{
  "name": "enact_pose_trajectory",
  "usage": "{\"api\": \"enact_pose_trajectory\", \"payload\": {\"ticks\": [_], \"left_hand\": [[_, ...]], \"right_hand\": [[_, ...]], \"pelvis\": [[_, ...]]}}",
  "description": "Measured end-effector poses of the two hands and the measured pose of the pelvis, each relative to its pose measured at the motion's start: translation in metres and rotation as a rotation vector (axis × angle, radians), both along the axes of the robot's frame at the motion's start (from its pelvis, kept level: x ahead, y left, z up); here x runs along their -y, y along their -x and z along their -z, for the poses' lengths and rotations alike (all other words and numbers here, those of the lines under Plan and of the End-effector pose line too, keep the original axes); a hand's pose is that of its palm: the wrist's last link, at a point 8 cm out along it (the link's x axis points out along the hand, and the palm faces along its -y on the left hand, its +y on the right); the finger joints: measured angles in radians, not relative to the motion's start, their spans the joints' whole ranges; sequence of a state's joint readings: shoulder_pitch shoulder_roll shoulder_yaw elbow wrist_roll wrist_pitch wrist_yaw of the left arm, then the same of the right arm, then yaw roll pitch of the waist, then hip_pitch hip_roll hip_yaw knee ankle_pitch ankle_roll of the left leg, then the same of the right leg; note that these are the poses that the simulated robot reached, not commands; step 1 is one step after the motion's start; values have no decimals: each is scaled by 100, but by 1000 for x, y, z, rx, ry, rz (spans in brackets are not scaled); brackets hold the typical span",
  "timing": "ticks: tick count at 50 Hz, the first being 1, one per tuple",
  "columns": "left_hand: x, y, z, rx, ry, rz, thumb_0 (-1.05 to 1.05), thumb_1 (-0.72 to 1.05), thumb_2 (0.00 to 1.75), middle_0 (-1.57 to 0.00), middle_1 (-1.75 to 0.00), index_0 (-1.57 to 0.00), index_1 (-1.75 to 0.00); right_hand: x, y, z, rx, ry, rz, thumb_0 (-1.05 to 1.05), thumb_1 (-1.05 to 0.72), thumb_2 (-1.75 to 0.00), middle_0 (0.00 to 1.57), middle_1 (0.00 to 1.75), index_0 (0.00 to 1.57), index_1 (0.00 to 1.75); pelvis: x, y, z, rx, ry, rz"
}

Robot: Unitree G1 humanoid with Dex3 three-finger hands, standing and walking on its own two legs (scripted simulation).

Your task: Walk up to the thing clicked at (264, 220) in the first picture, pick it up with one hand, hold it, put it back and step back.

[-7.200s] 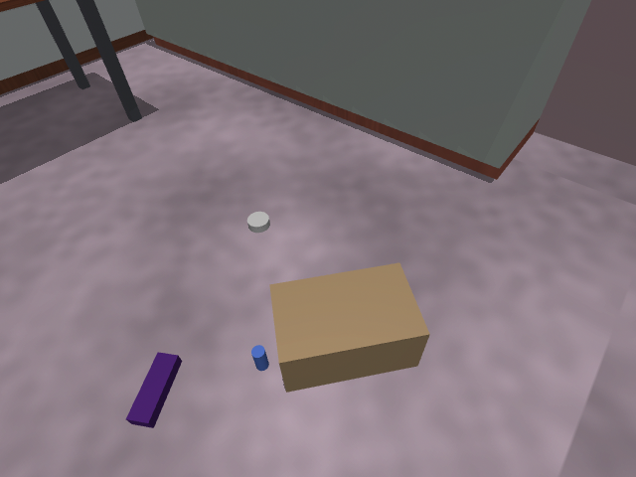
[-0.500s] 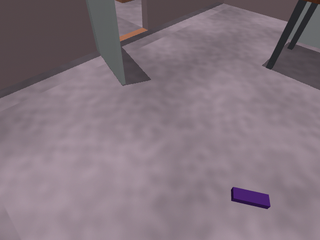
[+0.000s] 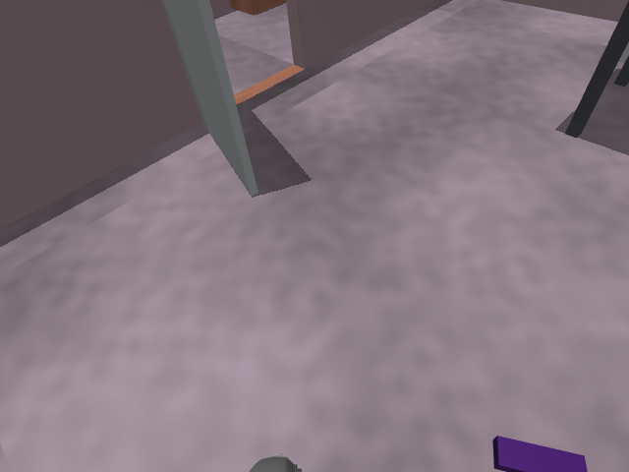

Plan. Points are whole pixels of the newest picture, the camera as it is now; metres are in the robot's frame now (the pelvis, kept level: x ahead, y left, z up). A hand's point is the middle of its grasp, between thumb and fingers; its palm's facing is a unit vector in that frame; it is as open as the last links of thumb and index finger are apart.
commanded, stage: walk up
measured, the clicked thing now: out of the picture +0.00 -1.24 -0.75
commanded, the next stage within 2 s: none
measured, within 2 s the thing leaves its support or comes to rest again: neither
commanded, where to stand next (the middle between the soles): +0.54 +0.00 m, yaw -1 degrees
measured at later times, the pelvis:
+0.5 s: pelvis +0.21 +0.02 +0.00, yaw -2 degrees
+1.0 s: pelvis +0.38 -0.01 -0.01, yaw +1 degrees
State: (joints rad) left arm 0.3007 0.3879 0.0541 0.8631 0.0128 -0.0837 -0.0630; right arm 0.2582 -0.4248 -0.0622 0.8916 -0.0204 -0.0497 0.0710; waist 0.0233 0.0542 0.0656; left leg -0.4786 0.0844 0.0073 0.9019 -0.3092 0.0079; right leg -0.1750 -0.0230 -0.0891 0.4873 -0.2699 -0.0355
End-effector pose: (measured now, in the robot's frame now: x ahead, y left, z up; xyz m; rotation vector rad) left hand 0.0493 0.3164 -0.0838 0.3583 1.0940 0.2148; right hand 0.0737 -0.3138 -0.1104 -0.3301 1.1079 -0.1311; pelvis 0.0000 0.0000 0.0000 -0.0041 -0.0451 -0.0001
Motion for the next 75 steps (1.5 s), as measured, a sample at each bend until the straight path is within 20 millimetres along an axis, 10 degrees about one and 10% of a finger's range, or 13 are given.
{"api": "enact_pose_trajectory", "payload": {"ticks": [11, 22, 33, 43, 54, 63, 75], "left_hand": [[-35, -61, 49, -137, 44, -33, 0, 90, 90, -21, -30, -20, -30], [-27, -187, 29, -89, 60, 55, 0, 91, 90, -20, -30, -20, -30], [11, -318, 10, 52, -32, 91, 0, 91, 90, -20, -30, -20, -30], [25, -345, -3, 27, -16, 39, 0, 90, 90, -21, -30, -20, -30], [-12, -377, 40, -99, 30, -24, 0, 90, 90, -21, -30, -20, -30], [-7, -448, 37, -85, 44, 1, 0, 91, 90, -20, -30, -20, -30], [23, -500, 38, -63, -17, 9, 0, 91, 90, -21, -30, -20, -30]], "right_hand": [[-24, -131, -16, 91, 91, -40, 0, -91, -90, 21, 29, 20, 30], [-25, -159, -30, 45, 76, 47, 0, -90, -90, 21, 30, 20, 30], [23, -206, 20, -78, 27, 97, 1, -90, -90, 21, 30, 20, 30], [25, -305, 6, -50, -1, 17, 1, -91, -90, 21, 29, 20, 30], [4, -412, -13, 29, 95, -25, 1, -91, -90, 21, 29, 20, 30], [-5, -447, -25, 28, 98, 3, 0, -90, -90, 21, 30, 20, 30], [5, -491, 31, -31, 14, 47, 0, -91, -90, 21, 29, 20, 30]], "pelvis": [[-30, -102, 21, -3, 4, -1], [-27, -184, 0, 9, -19, 32], [16, -272, 20, 10, -17, 26], [24, -330, 2, -2, -5, 6], [-6, -410, 17, -6, -2, -8], [-6, -455, 6, 6, -2, -3], [14, -480, 25, 2, -5, 0]]}}
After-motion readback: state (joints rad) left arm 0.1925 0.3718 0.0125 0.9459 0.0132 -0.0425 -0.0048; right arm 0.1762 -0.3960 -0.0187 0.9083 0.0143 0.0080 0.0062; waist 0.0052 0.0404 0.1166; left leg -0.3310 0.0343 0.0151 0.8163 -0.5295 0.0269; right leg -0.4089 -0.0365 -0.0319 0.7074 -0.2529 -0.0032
